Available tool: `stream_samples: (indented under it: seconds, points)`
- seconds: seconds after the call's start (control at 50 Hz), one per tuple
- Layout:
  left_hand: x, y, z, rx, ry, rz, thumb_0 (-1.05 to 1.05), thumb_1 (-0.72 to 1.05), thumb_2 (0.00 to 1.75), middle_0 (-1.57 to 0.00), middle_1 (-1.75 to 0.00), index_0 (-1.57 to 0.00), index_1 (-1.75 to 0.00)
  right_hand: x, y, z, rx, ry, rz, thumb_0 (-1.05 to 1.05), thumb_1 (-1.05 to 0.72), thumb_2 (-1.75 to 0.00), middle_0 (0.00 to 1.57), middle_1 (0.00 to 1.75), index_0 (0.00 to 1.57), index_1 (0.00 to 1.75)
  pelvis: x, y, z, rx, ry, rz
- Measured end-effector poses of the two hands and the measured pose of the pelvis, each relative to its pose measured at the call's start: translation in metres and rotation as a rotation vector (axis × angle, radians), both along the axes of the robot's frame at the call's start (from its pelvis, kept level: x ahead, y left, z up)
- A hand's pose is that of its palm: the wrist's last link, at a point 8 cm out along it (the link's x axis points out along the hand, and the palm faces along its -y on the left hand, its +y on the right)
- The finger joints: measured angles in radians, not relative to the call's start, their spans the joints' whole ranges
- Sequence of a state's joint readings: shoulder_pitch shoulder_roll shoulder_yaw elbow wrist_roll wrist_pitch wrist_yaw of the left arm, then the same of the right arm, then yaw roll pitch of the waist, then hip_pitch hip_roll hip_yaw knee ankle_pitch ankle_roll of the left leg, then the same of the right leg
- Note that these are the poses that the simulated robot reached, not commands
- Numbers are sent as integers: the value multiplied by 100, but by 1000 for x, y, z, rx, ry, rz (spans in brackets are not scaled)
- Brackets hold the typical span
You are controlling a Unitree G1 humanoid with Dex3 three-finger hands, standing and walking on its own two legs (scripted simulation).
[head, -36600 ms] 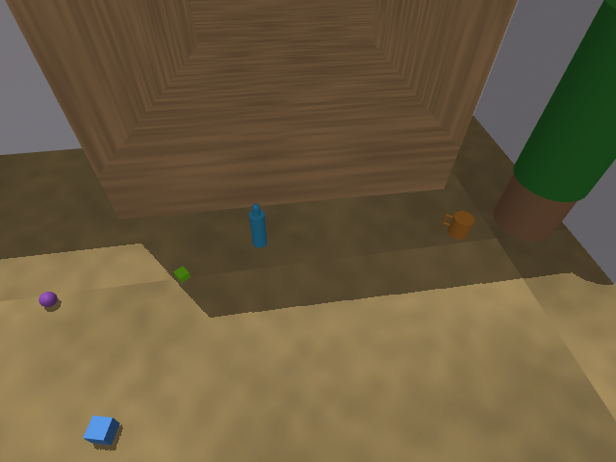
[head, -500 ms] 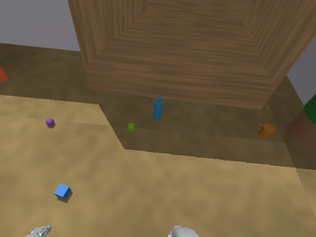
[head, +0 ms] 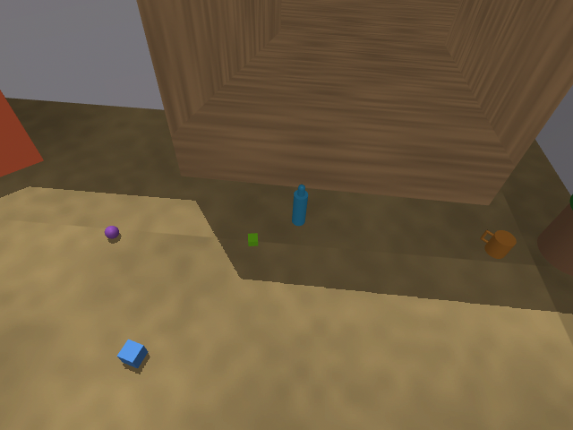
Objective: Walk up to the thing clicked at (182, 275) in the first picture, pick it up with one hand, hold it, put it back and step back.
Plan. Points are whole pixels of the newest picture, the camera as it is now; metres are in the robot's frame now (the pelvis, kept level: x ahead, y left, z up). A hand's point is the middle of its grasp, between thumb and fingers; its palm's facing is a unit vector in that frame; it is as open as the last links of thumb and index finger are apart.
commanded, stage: step back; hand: left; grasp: from above
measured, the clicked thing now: (253, 239) +0.98 +0.15 -0.75
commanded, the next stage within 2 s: stand in 0.54 s
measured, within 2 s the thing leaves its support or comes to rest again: neither
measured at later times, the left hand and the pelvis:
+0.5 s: hand (137, 412) +0.18 +0.23 -0.14, palm faces -0.01 -0.95 -0.32, open 7.4 cm; pelvis +0.05 -0.01 +0.01, yaw -1 degrees
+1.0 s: hand out of the picture +0.11 +0.24 -0.13, palm faces -0.01 -0.94 -0.35, open 7.4 cm; pelvis +0.03 -0.02 +0.02, yaw -1 degrees
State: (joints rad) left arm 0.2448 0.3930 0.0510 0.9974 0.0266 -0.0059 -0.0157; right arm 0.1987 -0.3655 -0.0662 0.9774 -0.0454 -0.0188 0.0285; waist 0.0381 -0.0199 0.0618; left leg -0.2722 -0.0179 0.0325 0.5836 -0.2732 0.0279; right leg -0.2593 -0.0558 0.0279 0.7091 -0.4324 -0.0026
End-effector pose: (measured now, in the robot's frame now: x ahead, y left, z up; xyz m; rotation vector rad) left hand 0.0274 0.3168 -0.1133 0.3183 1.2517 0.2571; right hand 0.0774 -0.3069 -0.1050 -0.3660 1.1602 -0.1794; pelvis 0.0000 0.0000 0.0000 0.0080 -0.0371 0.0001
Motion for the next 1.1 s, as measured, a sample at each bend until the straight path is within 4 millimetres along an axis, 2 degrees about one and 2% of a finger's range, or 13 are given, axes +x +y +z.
stream_samples:
  seconds: [0.1,0.2,0.26,0.34,0.44,0.54,0.64,0.82,0.94,1.1]
  points:
    - [35,3,6,1,-22,-47,1,90,90,-20,-30,-20,-30,-10,6,4,11,23,-39,0,-91,-90,21,30,20,30,11,0,6,-13,4,-12]
    - [74,-5,9,18,-82,-76,1,90,90,-20,-30,-20,-30,-13,-5,-5,12,60,-76,0,-90,-90,21,30,20,30,21,-8,2,-7,-5,-15]
    - [90,-16,10,25,-112,-80,1,90,90,-20,-30,-20,-30,-6,-10,-14,18,68,-97,0,-90,-90,21,30,20,30,27,-12,-1,-31,-15,-10]
    - [109,-26,10,5,-127,-95,1,90,90,-20,-30,-20,-30,9,-7,-16,30,53,-94,0,-91,-90,21,30,20,30,35,-12,-1,-12,-5,-10]
    - [134,-37,13,-36,-169,-94,1,90,90,-20,-30,-20,-30,21,0,-11,39,57,-79,0,-91,-90,21,30,20,30,44,-10,5,-8,0,-12]
    - [149,-39,13,-56,-184,-88,1,90,90,-20,-30,-20,-30,35,3,-3,31,44,-67,0,-91,-90,21,30,20,30,47,-10,9,-6,3,-12]
    - [144,-39,14,-63,-155,-89,1,90,90,-20,-30,-20,-30,47,2,5,27,13,-66,0,-91,-90,21,30,20,30,48,-9,14,-5,-5,-14]
    - [112,-36,15,-50,-83,-69,1,90,90,-20,-30,-20,-30,56,-1,10,32,-13,-54,0,-91,-90,21,30,20,30,44,-11,19,-2,-18,-13]
    - [89,-34,18,-33,-49,-53,1,90,90,-20,-30,-20,-30,50,-2,7,48,1,-46,0,-91,-90,21,30,20,30,38,-14,20,-1,-24,-11]
    - [66,-36,19,-21,-13,-42,1,90,90,-20,-30,-20,-30,29,-5,0,65,44,-49,0,-91,-90,21,30,20,30,30,-20,20,1,-23,-10]
